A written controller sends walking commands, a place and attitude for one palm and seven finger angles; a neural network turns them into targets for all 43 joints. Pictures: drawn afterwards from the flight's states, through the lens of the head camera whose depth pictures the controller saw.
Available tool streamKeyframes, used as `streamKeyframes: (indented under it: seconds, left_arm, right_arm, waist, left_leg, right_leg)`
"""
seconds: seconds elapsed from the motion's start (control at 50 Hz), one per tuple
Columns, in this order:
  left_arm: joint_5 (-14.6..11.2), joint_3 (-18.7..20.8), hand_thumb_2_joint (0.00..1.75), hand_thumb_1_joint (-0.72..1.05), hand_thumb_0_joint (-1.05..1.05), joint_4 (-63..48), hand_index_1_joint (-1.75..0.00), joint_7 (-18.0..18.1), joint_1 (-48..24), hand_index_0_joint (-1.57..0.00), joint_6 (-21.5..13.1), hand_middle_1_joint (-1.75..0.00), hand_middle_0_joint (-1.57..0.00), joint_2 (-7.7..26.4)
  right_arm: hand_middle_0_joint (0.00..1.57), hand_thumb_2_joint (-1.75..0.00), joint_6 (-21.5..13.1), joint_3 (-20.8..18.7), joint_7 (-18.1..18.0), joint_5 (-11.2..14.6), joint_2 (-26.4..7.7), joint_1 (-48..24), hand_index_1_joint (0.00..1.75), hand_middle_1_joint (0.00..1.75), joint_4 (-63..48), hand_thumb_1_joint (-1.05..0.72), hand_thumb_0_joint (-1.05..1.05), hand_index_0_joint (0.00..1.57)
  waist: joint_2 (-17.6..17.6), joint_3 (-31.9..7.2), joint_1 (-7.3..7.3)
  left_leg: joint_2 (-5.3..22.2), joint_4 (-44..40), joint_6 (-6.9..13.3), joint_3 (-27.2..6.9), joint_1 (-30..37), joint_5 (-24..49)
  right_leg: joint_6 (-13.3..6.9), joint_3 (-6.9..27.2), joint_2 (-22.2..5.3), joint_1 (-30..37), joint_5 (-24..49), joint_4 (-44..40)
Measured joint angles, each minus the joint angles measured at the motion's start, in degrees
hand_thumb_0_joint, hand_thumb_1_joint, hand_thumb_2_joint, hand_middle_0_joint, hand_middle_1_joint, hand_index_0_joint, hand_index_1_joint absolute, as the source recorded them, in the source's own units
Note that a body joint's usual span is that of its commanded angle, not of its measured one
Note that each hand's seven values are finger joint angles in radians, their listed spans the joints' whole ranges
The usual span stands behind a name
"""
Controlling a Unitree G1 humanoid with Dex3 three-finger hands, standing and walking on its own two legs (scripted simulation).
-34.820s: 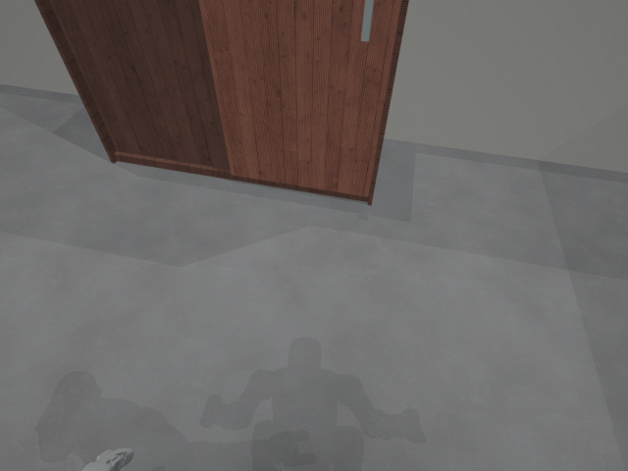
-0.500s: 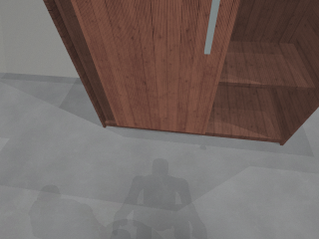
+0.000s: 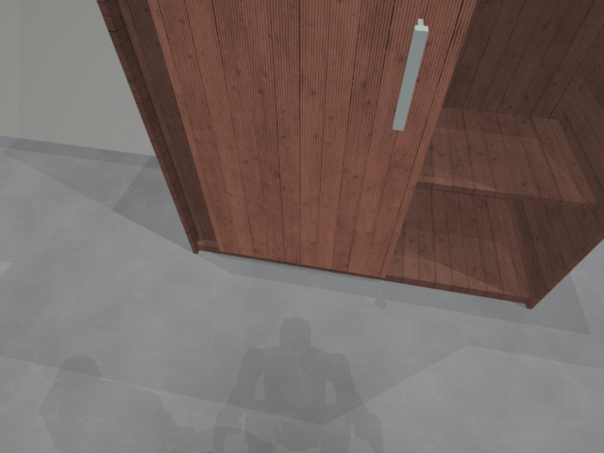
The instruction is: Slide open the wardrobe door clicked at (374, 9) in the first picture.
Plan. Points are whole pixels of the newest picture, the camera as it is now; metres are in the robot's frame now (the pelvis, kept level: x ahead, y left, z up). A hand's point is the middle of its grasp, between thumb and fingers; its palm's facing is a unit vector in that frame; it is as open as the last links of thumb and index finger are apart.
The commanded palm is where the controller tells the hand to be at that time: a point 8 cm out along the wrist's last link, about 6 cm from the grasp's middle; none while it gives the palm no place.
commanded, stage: let the arm hang, fingers relaxed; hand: right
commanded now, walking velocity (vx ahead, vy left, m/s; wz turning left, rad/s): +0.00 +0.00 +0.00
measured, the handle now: (408, 77) +0.82 -0.16 +0.09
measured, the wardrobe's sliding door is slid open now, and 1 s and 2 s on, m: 0.54 0.54 0.54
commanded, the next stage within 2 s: look to check the result in 0.16 s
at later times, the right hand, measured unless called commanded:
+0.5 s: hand out of the picture +0.02 -0.18 -0.18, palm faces -0.03 +0.98 -0.19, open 7.4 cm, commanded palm none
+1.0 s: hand out of the picture +0.03 -0.17 -0.18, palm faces -0.03 +0.98 -0.19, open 7.4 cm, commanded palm none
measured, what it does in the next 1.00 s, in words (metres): stands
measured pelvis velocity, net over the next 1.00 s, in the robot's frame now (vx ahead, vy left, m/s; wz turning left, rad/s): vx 0.03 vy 0.00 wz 0.00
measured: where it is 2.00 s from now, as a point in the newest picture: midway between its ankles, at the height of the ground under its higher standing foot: outside the picture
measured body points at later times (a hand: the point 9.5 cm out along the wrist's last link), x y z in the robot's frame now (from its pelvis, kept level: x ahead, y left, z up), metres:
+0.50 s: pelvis +0.02 -0.01 +0.00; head +0.05 -0.01 +0.45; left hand +0.02 +0.22 -0.16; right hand +0.02 -0.23 -0.16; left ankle -0.03 +0.14 -0.74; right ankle +0.03 -0.07 -0.74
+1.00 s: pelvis +0.03 +0.00 +0.00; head +0.05 -0.01 +0.45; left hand +0.03 +0.23 -0.16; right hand +0.04 -0.23 -0.16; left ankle -0.03 +0.14 -0.74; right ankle +0.03 -0.07 -0.74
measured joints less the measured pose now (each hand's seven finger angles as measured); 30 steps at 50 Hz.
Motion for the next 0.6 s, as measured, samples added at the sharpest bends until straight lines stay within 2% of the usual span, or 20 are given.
streamKeyframes:
  seconds: [0.6]
  left_arm:
    - [-0.2, -0.4, 0.90, 0.91, 0.00, 0.9, -0.30, 0.3, 0.5, -0.20, -0.2, -0.30, -0.20, -0.5]
  right_arm:
    - [0.20, -0.89, 0.4, 0.2, 0.1, 0.2, 0.4, 3.3, 0.30, 0.30, 1.8, -0.91, 0.01, 0.20]
  waist:
    - [0.6, 1.3, -0.63]
  left_leg:
    - [0.8, -1.6, -0.5, -0.4, 2.5, -1.0]
  right_leg:
    - [-0.4, -0.3, 0.8, 2.4, -1.3, -1.3]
